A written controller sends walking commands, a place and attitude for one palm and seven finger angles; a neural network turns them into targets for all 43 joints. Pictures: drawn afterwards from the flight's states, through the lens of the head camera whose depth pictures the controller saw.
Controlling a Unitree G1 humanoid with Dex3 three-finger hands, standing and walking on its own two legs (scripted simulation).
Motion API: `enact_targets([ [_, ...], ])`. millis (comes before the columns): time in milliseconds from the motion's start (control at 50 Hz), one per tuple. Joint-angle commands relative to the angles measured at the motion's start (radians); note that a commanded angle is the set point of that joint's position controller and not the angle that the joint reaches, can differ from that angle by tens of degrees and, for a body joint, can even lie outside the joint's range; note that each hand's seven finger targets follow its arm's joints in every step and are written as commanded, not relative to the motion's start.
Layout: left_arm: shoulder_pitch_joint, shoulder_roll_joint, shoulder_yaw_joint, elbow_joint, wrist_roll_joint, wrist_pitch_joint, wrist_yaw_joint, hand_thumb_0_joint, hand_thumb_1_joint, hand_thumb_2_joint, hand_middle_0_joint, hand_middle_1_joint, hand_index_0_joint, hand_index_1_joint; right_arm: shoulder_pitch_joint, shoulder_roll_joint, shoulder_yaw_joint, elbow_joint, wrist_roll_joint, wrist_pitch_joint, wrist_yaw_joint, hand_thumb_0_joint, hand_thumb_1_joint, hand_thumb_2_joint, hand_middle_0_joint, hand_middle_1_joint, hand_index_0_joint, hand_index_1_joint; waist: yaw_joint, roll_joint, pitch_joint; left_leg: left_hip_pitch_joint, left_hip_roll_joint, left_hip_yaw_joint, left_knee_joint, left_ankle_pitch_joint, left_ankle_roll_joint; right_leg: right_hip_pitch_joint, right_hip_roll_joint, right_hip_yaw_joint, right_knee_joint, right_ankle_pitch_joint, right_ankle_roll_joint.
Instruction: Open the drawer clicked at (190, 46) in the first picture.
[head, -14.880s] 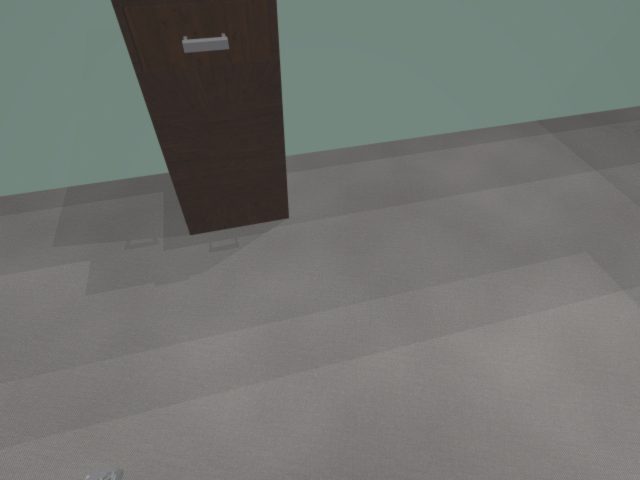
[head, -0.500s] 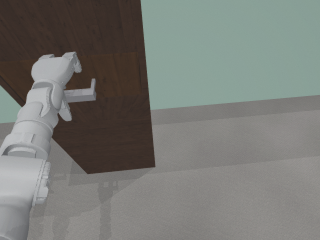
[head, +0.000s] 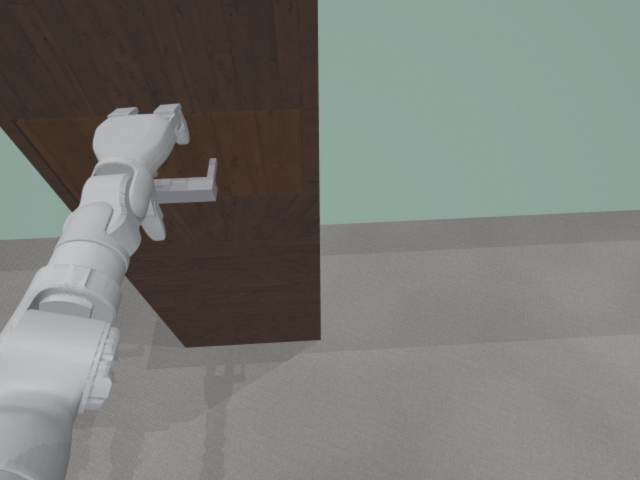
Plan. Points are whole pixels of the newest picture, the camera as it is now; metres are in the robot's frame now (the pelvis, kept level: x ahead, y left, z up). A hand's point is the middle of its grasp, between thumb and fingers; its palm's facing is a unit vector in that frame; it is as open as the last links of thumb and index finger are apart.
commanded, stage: lower the fingers behind the handle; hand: left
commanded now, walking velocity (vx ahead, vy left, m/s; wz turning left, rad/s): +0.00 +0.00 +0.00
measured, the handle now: (174, 178) +0.53 +0.21 +0.04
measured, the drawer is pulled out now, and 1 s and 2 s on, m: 0.00 0.00 0.00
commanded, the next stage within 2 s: close the thumb around the handle in 1.56 s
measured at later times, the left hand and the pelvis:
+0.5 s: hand (166, 192) +0.48 +0.20 +0.07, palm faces -0.04 -0.02 -1.00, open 13.8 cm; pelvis -0.01 -0.01 +0.00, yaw +0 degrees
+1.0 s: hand (170, 209) +0.49 +0.21 +0.03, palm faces -0.08 -0.03 -1.00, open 13.8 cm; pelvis +0.00 -0.01 -0.01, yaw +0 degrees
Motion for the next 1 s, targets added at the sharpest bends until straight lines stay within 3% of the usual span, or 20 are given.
enact_targets([
  [0, -0.465, 0.22, 0.064, -0.198, 0.0, -0.012, 0.039, 0.0, -0.5, 0.3, -0.3, -1.2, -0.3, -1.2, 0.106, -0.158, -0.055, -0.055, -0.005, -0.011, -0.005, 0.0, -0.9, -0.9, 0.2, 0.3, 0.2, 0.3, -0.016, -0.018, -0.362, 0.31, 0.005, -0.062, -0.002, 0.568, 0.001, 0.091, 0.047, -0.009, -0.024, 0.371, -0.034],
  [40, -0.453, 0.202, 0.05, -0.191, 0.004, -0.012, 0.047, 0.0, -0.5, 0.3, -0.3, -1.2, -0.3, -1.2, 0.105, -0.155, -0.055, -0.056, -0.005, -0.01, -0.005, 0.0, -0.9, -0.9, 0.2, 0.3, 0.2, 0.3, -0.015, -0.015, -0.36, 0.295, 0.0, -0.061, -0.003, 0.527, 0.001, 0.084, 0.048, -0.008, -0.019, 0.358, -0.036],
  [100, -0.466, 0.271, 0.108, -0.21, 0.008, -0.025, 0.065, 0.0, -0.5, 0.3, -0.3, -1.2, -0.3, -1.2, 0.111, -0.162, -0.056, -0.051, -0.012, -0.012, -0.009, 0.0, -0.9, -0.9, 0.2, 0.3, 0.2, 0.3, -0.009, -0.03, -0.391, 0.273, -0.004, -0.058, 0.0, 0.512, 0.004, 0.121, 0.047, -0.002, -0.014, 0.375, -0.038],
  [180, -0.465, 0.212, 0.061, -0.207, 0.013, -0.026, 0.085, 0.0, -0.5, 0.3, -0.3, -1.2, -0.3, -1.2, 0.113, -0.153, -0.058, -0.05, -0.01, -0.016, -0.006, 0.0, -0.9, -0.9, 0.2, 0.3, 0.2, 0.3, -0.02, 0.007, -0.378, 0.27, -0.006, -0.055, 0.005, 0.483, 0.001, 0.084, 0.049, -0.005, -0.01, 0.353, -0.037],
  [220, -0.473, 0.236, 0.078, -0.184, 0.014, -0.027, 0.095, 0.0, -0.5, 0.3, -0.3, -1.2, -0.3, -1.2, 0.12, -0.16, -0.06, -0.038, -0.01, -0.018, -0.009, 0.0, -0.9, -0.9, 0.2, 0.3, 0.2, 0.3, -0.031, -0.019, -0.354, 0.25, -0.004, -0.057, 0.004, 0.459, 0.003, 0.076, 0.048, -0.003, -0.014, 0.343, -0.035],
  [300, -0.479, 0.228, 0.078, -0.203, 0.019, -0.033, 0.108, 0.0, -0.5, 0.3, -0.3, -1.2, -0.3, -1.2, 0.129, -0.156, -0.064, -0.035, -0.016, -0.024, -0.008, 0.0, -0.9, -0.9, 0.2, 0.3, 0.2, 0.3, -0.029, 0.009, -0.418, 0.267, -0.009, -0.053, 0.021, 0.494, 0.004, 0.091, 0.049, 0.001, -0.004, 0.374, -0.036],
  [380, -0.444, 0.238, 0.085, -0.137, 0.022, -0.017, 0.125, 0.0, -0.5, 0.3, -0.3, -1.2, -0.3, -1.2, 0.133, -0.161, -0.06, -0.031, -0.013, -0.028, -0.01, 0.0, -0.9, -0.9, 0.2, 0.3, 0.2, 0.3, -0.029, -0.013, -0.368, 0.207, -0.016, -0.044, 0.013, 0.409, 0.006, 0.085, 0.048, 0.004, -0.009, 0.341, -0.035],
  [400, -0.468, 0.257, 0.096, -0.14, 0.027, -0.02, 0.127, 0.0, -0.5, 0.3, -0.3, -1.2, -0.3, -1.2, 0.134, -0.165, -0.061, -0.027, -0.014, -0.028, -0.013, 0.0, -0.9, -0.9, 0.2, 0.3, 0.2, 0.3, -0.039, -0.037, -0.376, 0.194, -0.015, -0.045, 0.016, 0.407, 0.008, 0.095, 0.047, 0.006, -0.006, 0.349, -0.033],
  [440, -0.455, 0.249, 0.087, -0.124, 0.03, -0.015, 0.13, 0.0, -0.5, 0.3, -0.3, -1.2, -0.3, -1.2, 0.135, -0.162, -0.06, -0.03, -0.013, -0.032, -0.013, 0.0, -0.9, -0.9, 0.2, 0.3, 0.2, 0.3, -0.032, 0.001, -0.371, 0.187, -0.016, -0.039, 0.015, 0.395, 0.007, 0.087, 0.046, 0.007, -0.003, 0.345, -0.034],
  [500, -0.447, 0.283, 0.113, -0.102, 0.036, -0.016, 0.133, 0.0, -0.5, 0.3, -0.3, -1.2, -0.3, -1.2, 0.142, -0.168, -0.059, -0.032, -0.013, -0.034, -0.018, 0.0, -0.9, -0.9, 0.2, 0.3, 0.2, 0.3, -0.035, -0.04, -0.376, 0.157, -0.018, -0.04, 0.023, 0.382, 0.01, 0.102, 0.047, 0.012, 0.001, 0.35, -0.032],
  [520, -0.453, 0.25, 0.079, -0.103, 0.034, -0.017, 0.134, 0.0, -0.5, 0.3, -0.3, -1.2, -0.3, -1.2, 0.142, -0.164, -0.058, -0.034, -0.011, -0.036, -0.018, 0.0, -0.9, -0.9, 0.2, 0.3, 0.2, 0.3, -0.043, -0.015, -0.375, 0.158, -0.02, -0.035, 0.025, 0.38, 0.01, 0.09, 0.045, 0.015, 0.001, 0.354, -0.03],
  [580, -0.469, 0.248, 0.076, -0.095, 0.038, -0.022, 0.138, 0.0, -0.5, 0.3, -0.3, -1.2, -0.3, -1.2, 0.154, -0.166, -0.059, -0.029, -0.011, -0.045, -0.021, 0.0, -0.9, -0.9, 0.2, 0.3, 0.2, 0.3, -0.051, -0.012, -0.368, 0.153, -0.018, -0.037, 0.032, 0.353, 0.009, 0.059, 0.047, 0.013, 0.004, 0.322, -0.03],
  [620, -0.471, 0.286, 0.108, -0.089, 0.039, -0.03, 0.144, 0.0, -0.5, 0.3, -0.3, -1.2, -0.3, -1.2, 0.165, -0.17, -0.062, -0.026, -0.014, -0.049, -0.024, 0.0, -0.9, -0.9, 0.2, 0.3, 0.2, 0.3, -0.052, -0.022, -0.396, 0.148, -0.018, -0.037, 0.042, 0.365, 0.012, 0.072, 0.047, 0.017, 0.01, 0.34, -0.027],
  [720, -0.432, 0.292, 0.132, -0.105, 0.043, -0.046, 0.161, 0.0, -0.5, 0.3, -0.3, -1.2, -0.3, -1.2, 0.179, -0.167, -0.067, -0.02, -0.025, -0.052, -0.02, 0.0, -0.9, -0.9, 0.2, 0.3, 0.2, 0.3, -0.037, 0.011, -0.464, 0.169, -0.015, -0.037, 0.071, 0.449, 0.008, 0.077, 0.05, 0.016, 0.037, 0.403, -0.028],
  [760, -0.424, 0.253, 0.098, -0.085, 0.042, -0.038, 0.166, 0.0, -0.5, 0.3, -0.3, -1.2, -0.3, -1.2, 0.175, -0.166, -0.066, -0.018, -0.024, -0.049, -0.017, 0.0, -0.9, -0.9, 0.2, 0.3, 0.2, 0.3, -0.05, 0.003, -0.427, 0.149, -0.015, -0.036, 0.073, 0.432, 0.007, 0.055, 0.051, 0.012, 0.035, 0.395, -0.027],
  [780, -0.42, 0.285, 0.125, -0.078, 0.049, -0.035, 0.172, 0.0, -0.5, 0.3, -0.3, -1.2, -0.3, -1.2, 0.18, -0.169, -0.067, -0.012, -0.023, -0.049, -0.017, 0.0, -0.9, -0.9, 0.2, 0.3, 0.2, 0.3, -0.044, -0.003, -0.417, 0.136, -0.012, -0.037, 0.072, 0.427, 0.006, 0.052, 0.051, 0.009, 0.039, 0.384, -0.028],
  [840, -0.405, 0.275, 0.123, -0.099, 0.045, -0.037, 0.178, 0.0, -0.5, 0.3, -0.3, -1.2, -0.3, -1.2, 0.18, -0.168, -0.069, -0.014, -0.026, -0.046, -0.014, 0.0, -0.9, -0.9, 0.2, 0.3, 0.2, 0.3, -0.038, 0.009, -0.452, 0.147, -0.015, -0.036, 0.08, 0.457, 0.006, 0.07, 0.052, 0.011, 0.044, 0.414, -0.028],
  [900, -0.417, 0.235, 0.095, -0.103, 0.043, -0.039, 0.18, 0.0, -0.5, 0.3, -0.3, -1.2, -0.3, -1.2, 0.181, -0.168, -0.071, -0.005, -0.029, -0.045, -0.013, 0.0, -0.9, -0.9, 0.2, 0.3, 0.2, 0.3, -0.055, 0.007, -0.427, 0.159, -0.01, -0.044, 0.087, 0.473, 0.007, 0.036, 0.054, 0.008, 0.042, 0.407, -0.029],
  [940, -0.416, 0.279, 0.128, -0.104, 0.046, -0.044, 0.186, 0.0, -0.5, 0.3, -0.3, -1.2, -0.3, -1.2, 0.185, -0.171, -0.073, 0.001, -0.028, -0.045, -0.015, 0.0, -0.9, -0.9, 0.2, 0.3, 0.2, 0.3, -0.052, 0.002, -0.436, 0.158, -0.009, -0.046, 0.09, 0.458, 0.006, 0.032, 0.054, 0.008, 0.048, 0.396, -0.028],
  [980, -0.406, 0.237, 0.101, -0.111, 0.045, -0.05, 0.191, 0.0, -0.5, 0.3, -0.3, -1.2, -0.3, -1.2, 0.185, -0.166, -0.073, -0.002, -0.031, -0.045, -0.012, 0.0, -0.9, -0.9, 0.2, 0.3, 0.2, 0.3, -0.05, 0.03, -0.442, 0.178, -0.009, -0.049, 0.095, 0.479, 0.004, 0.01, 0.057, 0.004, 0.052, 0.388, -0.031],
])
